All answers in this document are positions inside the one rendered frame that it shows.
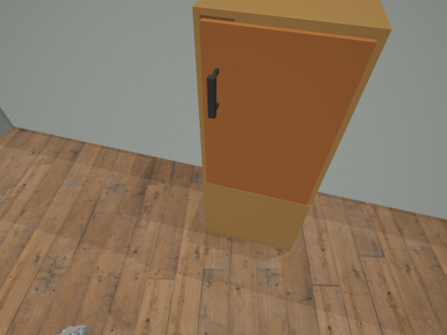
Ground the handle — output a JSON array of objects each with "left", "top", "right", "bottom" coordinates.
[{"left": 207, "top": 68, "right": 219, "bottom": 119}]

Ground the cupboard door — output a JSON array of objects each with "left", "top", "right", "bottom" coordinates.
[{"left": 199, "top": 18, "right": 376, "bottom": 205}]

